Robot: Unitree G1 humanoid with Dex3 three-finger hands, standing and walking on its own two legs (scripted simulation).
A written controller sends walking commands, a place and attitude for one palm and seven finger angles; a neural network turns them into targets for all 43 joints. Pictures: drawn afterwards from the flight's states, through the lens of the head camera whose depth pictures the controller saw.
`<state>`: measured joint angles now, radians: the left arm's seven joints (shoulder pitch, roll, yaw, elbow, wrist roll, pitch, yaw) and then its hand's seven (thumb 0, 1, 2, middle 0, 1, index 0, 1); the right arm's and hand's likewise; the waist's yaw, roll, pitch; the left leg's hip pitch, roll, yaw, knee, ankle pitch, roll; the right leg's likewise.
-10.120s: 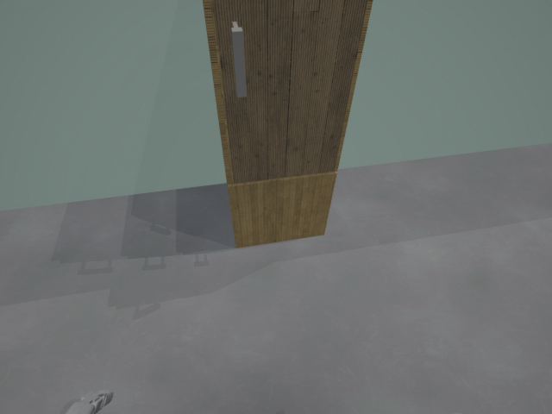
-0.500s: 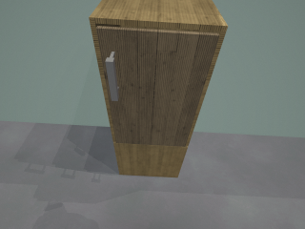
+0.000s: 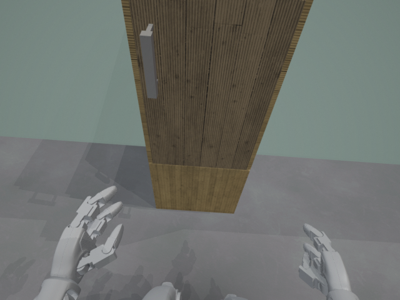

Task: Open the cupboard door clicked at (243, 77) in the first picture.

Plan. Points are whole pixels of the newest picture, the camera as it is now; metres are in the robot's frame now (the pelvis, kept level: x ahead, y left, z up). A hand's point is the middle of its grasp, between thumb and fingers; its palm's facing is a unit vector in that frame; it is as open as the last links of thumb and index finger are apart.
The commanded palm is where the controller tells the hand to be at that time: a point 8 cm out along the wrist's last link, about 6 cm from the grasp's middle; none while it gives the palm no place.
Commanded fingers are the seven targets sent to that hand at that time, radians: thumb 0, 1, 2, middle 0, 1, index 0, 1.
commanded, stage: raise the hand with hooked fingers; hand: left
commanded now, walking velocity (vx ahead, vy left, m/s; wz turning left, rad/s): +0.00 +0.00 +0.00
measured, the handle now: (151, 62) +0.60 +0.15 +0.16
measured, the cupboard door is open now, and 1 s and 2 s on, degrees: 0 0 0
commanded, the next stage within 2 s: move the hooked fingers beside the handle in 1.72 s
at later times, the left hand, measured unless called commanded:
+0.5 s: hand (76, 201) +0.26 +0.23 +0.10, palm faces +0.10 -0.99 -0.07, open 11.3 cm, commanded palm +0.22 +0.27 +0.10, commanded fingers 0.00 -0.15 0.45 -0.28 -0.98 -0.28 -0.98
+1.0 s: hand (50, 166) +0.29 +0.26 +0.15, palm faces +0.04 -1.00 -0.05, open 13.8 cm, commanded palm +0.26 +0.31 +0.16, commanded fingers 0.00 -0.50 0.30 -0.30 -1.20 -0.30 -1.20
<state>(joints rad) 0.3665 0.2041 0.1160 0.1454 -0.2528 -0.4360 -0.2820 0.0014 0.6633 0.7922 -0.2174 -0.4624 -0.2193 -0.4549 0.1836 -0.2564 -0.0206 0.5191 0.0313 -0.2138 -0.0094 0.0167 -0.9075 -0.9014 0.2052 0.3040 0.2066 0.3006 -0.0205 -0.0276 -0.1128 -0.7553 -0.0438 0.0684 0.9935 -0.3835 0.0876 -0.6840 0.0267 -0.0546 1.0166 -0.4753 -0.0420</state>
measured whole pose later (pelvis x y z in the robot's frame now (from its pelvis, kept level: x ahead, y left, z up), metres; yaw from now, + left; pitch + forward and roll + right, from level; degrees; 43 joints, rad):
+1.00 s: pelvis +0.03 +0.00 +0.04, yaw +2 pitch +4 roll -2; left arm 0.06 0.43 0.36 0.20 -0.37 -0.07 -0.43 -0.01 -0.45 0.32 -0.30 -1.17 -0.30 -1.17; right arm 0.24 -0.27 0.06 0.56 0.08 -0.21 -0.11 0.02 -0.91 -0.90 0.21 0.30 0.21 0.30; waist 0.02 0.05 -0.08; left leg -0.48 -0.04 0.01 0.73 -0.32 0.08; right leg -0.37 0.05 -0.09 0.67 -0.37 -0.04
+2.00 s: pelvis +0.03 +0.00 +0.05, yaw +3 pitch +2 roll -2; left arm -0.19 0.45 0.38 0.36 -0.33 -0.03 -0.46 -0.01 -0.50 0.30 -0.30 -1.20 -0.30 -1.20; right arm 0.25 -0.28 0.06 0.59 0.07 -0.19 -0.12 0.02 -0.91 -0.90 0.21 0.30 0.21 0.30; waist 0.02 0.03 -0.03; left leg -0.39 -0.06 0.00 0.62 -0.26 0.08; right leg -0.28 0.04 -0.09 0.57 -0.32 -0.04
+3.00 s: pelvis +0.05 +0.00 +0.05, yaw +1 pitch +9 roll -2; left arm -0.71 0.50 0.34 0.92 -0.20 -0.18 -0.35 -0.01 -0.50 0.30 -0.30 -1.20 -0.30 -1.20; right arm 0.35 -0.29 0.04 0.63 0.06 -0.05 -0.07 0.01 -0.91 -0.90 0.21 0.30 0.21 0.30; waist -0.07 0.02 -0.05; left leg -0.56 -0.04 0.02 0.70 -0.30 0.08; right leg -0.45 0.05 -0.07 0.65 -0.36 -0.04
